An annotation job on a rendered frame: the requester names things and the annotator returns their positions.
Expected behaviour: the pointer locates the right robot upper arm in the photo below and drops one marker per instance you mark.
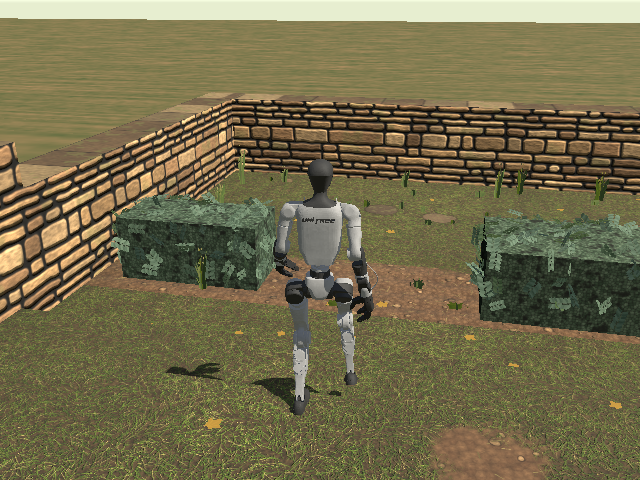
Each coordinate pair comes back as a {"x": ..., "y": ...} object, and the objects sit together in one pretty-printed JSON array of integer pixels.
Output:
[{"x": 352, "y": 214}]

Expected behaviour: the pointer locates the left robot thigh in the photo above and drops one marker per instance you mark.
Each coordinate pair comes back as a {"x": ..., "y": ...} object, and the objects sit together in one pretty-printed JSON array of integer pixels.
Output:
[{"x": 295, "y": 296}]

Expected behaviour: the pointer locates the left robot forearm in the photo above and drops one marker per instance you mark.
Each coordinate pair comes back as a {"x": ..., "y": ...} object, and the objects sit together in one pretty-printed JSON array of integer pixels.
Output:
[{"x": 279, "y": 258}]

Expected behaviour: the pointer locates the right robot shin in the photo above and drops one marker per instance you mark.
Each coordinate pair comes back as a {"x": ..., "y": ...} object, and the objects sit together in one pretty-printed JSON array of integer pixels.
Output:
[{"x": 348, "y": 344}]

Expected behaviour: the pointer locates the right robot hand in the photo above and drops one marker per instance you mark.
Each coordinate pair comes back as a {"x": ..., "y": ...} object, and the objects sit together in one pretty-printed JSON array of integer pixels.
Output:
[{"x": 366, "y": 309}]

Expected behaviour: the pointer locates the left robot upper arm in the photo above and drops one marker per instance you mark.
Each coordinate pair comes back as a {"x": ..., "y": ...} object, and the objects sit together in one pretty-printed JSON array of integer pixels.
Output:
[{"x": 287, "y": 213}]

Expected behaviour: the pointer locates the right robot forearm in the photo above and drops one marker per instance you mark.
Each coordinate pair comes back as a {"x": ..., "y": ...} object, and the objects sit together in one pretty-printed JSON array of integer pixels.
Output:
[{"x": 361, "y": 275}]

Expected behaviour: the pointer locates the left robot hand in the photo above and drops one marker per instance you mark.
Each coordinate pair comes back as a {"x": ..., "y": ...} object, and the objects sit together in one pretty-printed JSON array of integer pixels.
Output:
[{"x": 288, "y": 264}]

